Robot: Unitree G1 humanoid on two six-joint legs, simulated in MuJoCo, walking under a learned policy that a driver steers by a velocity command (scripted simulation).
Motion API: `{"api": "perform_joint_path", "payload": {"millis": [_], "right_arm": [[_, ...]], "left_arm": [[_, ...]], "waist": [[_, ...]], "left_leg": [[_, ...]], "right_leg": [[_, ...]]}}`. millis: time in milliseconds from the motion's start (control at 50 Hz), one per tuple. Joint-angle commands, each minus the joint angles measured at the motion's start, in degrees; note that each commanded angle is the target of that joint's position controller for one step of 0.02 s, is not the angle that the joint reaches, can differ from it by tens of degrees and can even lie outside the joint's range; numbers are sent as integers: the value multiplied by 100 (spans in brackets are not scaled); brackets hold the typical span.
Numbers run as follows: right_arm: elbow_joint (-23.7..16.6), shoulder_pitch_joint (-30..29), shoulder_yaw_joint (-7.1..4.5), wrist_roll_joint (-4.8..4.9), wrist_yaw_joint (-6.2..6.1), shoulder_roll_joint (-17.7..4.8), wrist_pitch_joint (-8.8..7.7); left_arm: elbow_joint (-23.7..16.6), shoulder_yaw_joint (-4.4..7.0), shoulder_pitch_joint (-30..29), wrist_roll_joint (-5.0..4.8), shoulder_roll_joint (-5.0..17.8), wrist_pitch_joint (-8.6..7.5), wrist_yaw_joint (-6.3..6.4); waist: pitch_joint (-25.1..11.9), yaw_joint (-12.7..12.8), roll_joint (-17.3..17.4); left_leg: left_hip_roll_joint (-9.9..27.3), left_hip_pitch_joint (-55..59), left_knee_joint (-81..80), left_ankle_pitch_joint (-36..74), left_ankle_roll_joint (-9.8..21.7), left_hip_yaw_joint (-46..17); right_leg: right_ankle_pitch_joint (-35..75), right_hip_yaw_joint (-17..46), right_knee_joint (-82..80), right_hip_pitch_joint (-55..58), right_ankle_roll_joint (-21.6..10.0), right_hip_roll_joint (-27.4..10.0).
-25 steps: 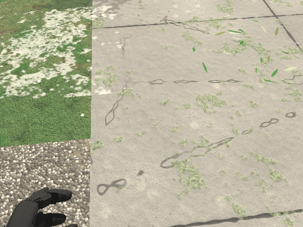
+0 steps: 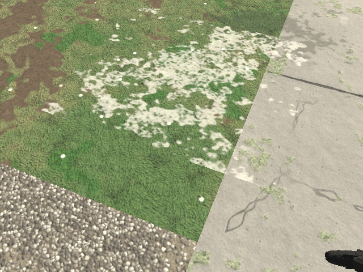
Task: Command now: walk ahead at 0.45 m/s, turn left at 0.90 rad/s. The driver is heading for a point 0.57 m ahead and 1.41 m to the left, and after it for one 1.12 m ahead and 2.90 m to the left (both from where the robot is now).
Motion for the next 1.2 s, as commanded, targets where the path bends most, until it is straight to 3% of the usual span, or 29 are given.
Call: {"api": "perform_joint_path", "payload": {"millis": [20, 40, 60, 80, 100, 160, 240, 340, 420, 460, 480, 500, 520, 540, 560, 580, 640, 700, 800, 900, 940, 1000, 1040, 1060, 1080, 1100, 1120, 1160, 1200], "right_arm": [[197, 1949, -513, -51, -294, -1640, 103], [-243, 1803, -513, -363, -238, -1672, 7], [-530, 1422, -524, -227, -179, -1440, -15], [-588, 1051, -464, -24, -169, -1195, -59], [-633, 782, -400, 82, -185, -1010, -91], [-671, 509, -416, -12, -315, -892, -37], [-560, 764, -478, 81, -625, -961, 219], [-662, 810, -478, 108, -836, -854, 518], [-827, 824, -393, 23, -697, -672, 427], [-814, 857, -353, 18, -599, -588, 322], [-772, 953, -296, 50, -548, -454, 284], [-732, 1171, -167, 39, -486, -122, 239], [-979, 1111, -71, 119, -463, 71, 178], [-1071, 667, -244, -483, -356, -705, 166], [-1028, 355, -331, -557, -299, -934, 186], [-947, 414, -331, -535, -208, -917, 189], [-917, 558, -213, -450, 39, -581, 279], [-944, 524, -145, -352, 54, -493, 335], [-917, 79, -137, -333, 58, -512, 391], [-1042, -840, -18, -339, 215, -319, 332], [-1150, -1196, 75, -342, 262, -169, 297], [-1075, -930, 154, -317, 160, -43, 283], [-669, 619, -23, -277, 49, -398, 238], [-235, 1996, -213, -282, -57, -729, 165], [5, 2280, -398, -245, -208, -1145, 183], [-185, 1922, -558, -254, -256, -1825, 306], [-159, 2373, -560, -251, -321, -1675, 335], [138, 2163, -471, -255, -429, -1331, 214], [76, 1626, -320, -238, -501, -996, 63]], "left_arm": [[-1148, -8, -743, 302, 122, -163, -55], [-1376, -32, 0, 143, 559, -275, -107], [-1414, 62, -541, 82, 1065, -326, -86], [-1548, 95, -972, 74, 1065, -295, -37], [-1495, 101, -1062, 154, 1015, -211, 27], [-1578, 174, -1192, 224, 976, 23, 87], [-1836, 78, -1850, 278, 509, 86, 115], [-2000, 105, -2677, 188, 527, 84, 41], [-1954, 189, -2885, 34, 659, -9, -103], [-1849, 305, -2601, -22, 789, -137, -125], [-1753, 364, -2279, -23, 805, -194, -119], [-1713, 432, -1743, 42, 940, -224, -85], [-1615, 504, -882, 210, 1248, -211, -83], [-1489, 456, -935, 558, 1377, -30, -97], [-1565, 407, -1196, 439, 1087, 71, -105], [-1556, 355, -1215, 362, 1011, 142, -82], [-1358, 268, -1083, 282, 1015, 138, -45], [-1231, 224, -841, 297, 909, 36, -137], [-931, 206, -263, 314, 912, -72, -172], [-547, 158, 382, 357, 815, -91, -117], [-353, 142, 640, 386, 829, -79, -70], [-239, 117, 519, 388, 996, -35, 23], [-285, 216, 331, 381, 1436, 109, 87], [-435, 224, 42, 345, 1498, 125, 43], [-533, 126, 121, 440, 1025, 88, -60], [-1252, 33, -190, 336, 660, -20, -182], [-1545, 77, -1215, 324, 1047, -149, -181], [-1560, -39, -1203, 299, 835, -255, -161], [-1426, -63, -804, 513, 779, -41, -180]], "waist": [[-1107, -596, 1896], [-3036, -489, 1285], [-2915, -650, 5], [-1955, -394, -675], [-1454, -134, -1119], [-839, 120, -745], [-1228, -80, -396], [-1248, -389, 257], [-861, -562, 501], [-651, -449, 619], [-680, -283, 439], [-1047, -73, -57], [-1364, 101, -1294], [-935, 252, -1606], [-353, 144, -904], [-269, 83, -536], [-291, -41, -889], [-306, -54, -969], [16, 108, -848], [609, 423, -750], [750, 492, -754], [300, 32, -916], [-673, -873, -1227], [-1332, -1495, -1132], [-1608, -1292, -313], [-1976, -878, 981], [-1913, -1309, -179], [-607, -697, -661], [-214, -112, -687]], "left_leg": [[759, 5027, 151, 4510, 751, -2358], [1984, 6113, -719, 2974, 1904, -4707], [1821, 5554, -1324, 1324, 1778, -4930], [1528, 4590, -1597, 347, 1527, -4647], [1328, 3716, -1724, 272, 1294, -4419], [752, 2033, -1722, 1906, 1006, -3343], [122, 1895, -1226, 2616, 477, -2844], [-106, 2106, -945, 990, -199, -3300], [228, 2065, -1184, -3124, 307, -4394], [220, 1614, -979, -3611, 340, -4521], [48, 1234, -551, -4053, 239, -4323], [-278, 559, 586, -4648, 22, -3703], [-843, -829, 1980, -4474, -255, -2492], [-823, -1463, 2732, -3799, -418, -1817], [-409, -1643, 3113, -3133, -481, -1705], [-229, -1411, 3157, -2723, -551, -1609], [164, -1151, 3504, -1862, -687, -1267], [308, -1522, 3809, -1385, -761, -1243], [407, -2032, 3577, -822, -790, -1138], [541, -2210, 2296, -891, -510, -443], [529, -2135, 1764, -1232, -306, -46], [-130, -509, 922, -1810, 138, 723], [-617, 1378, 828, -2443, 442, 634], [-704, 3293, 329, -2318, 698, 154], [123, 4831, -44, -3099, 776, -1185], [1557, 6166, -1160, -3973, 1752, -4776], [1558, 6165, -1703, -3332, 1621, -5167], [1313, 4442, -2011, -1866, 1275, -4122], [785, 3120, -2053, -1213, 1188, -3231]], "right_leg": [[-1519, 955, 5351, -4296, 218, 623], [-1331, 2307, 6219, -4993, 152, 712], [-817, 2554, 5747, -4908, -34, 489], [-468, 2475, 5178, -5118, -72, 330], [-249, 2491, 4812, -4936, -12, 126], [-84, 2414, 3801, -4302, 182, -65], [948, 2213, 2259, -4290, 326, 337], [1932, 2411, 696, -4172, 261, 682], [1745, 2776, -164, -3845, 87, 487], [1421, 2701, -599, -2886, -100, 410], [1485, 2617, -970, -2070, -230, 246], [715, 3132, -1031, -883, -550, -438], [-1619, 5141, -1885, 271, -1245, -1506], [-3276, 6702, -2595, -243, -1358, -1973], [-2923, 6121, -2447, -758, -1188, -1904], [-2288, 5275, -2358, -1168, -955, -1656], [-1056, 3565, -2576, -1673, -712, -1081], [-625, 2945, -2716, -1600, -750, -1115], [174, 1886, -2864, -1157, -668, -1182], [1043, 961, -3089, -447, -568, -1225], [2242, 592, -2988, -31, -518, -1283], [7303, -118, -1949, -3, -376, -1264], [9345, -58, 113, -236, -521, -1576], [8574, 39, 1816, -1277, -569, -1599], [3572, 152, 3495, -2928, -496, -1070], [-294, 690, 5624, -5431, -89, 201], [426, 1768, 5669, -6166, -189, -17], [687, 1826, 4612, -5808, -244, -491], [300, 1866, 4024, -5079, -89, -678]]}}
Next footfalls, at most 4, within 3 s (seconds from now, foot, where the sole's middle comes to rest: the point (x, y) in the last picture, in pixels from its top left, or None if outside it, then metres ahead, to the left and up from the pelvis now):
0.50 right None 0.45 -0.06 -0.74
1.06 left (89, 249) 0.52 0.38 -0.74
1.48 right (9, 175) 0.81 0.77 -0.74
1.90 left None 0.54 1.17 -0.74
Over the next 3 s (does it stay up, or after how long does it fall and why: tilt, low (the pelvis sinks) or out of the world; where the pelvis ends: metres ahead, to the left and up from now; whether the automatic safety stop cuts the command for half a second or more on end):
stays up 0.52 2.04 0.02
